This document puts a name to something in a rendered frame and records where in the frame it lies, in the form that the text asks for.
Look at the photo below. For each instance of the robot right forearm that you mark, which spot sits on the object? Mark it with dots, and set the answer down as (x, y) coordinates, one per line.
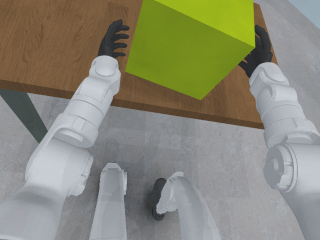
(280, 112)

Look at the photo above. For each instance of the right robot hand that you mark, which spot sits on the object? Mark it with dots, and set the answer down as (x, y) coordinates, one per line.
(260, 54)

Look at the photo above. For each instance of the robot left forearm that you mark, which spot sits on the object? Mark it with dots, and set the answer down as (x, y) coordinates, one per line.
(78, 124)

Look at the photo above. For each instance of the robot left shin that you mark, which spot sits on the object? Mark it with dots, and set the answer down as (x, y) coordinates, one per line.
(109, 165)

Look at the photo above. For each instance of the robot shin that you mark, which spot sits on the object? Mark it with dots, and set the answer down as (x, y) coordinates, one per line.
(109, 165)
(163, 205)

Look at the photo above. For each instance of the table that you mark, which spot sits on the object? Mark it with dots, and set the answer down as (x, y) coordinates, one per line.
(47, 48)

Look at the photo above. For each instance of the robot right shin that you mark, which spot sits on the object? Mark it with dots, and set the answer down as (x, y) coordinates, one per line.
(163, 205)

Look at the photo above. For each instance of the left robot hand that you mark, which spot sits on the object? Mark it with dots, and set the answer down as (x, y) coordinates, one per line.
(107, 45)

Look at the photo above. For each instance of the left robot upper arm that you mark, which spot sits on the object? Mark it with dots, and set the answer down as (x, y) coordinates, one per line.
(34, 212)

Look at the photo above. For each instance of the carton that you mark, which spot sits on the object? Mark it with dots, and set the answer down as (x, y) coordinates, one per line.
(190, 45)

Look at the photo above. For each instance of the right robot upper arm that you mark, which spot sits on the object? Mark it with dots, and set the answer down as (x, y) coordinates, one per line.
(294, 170)

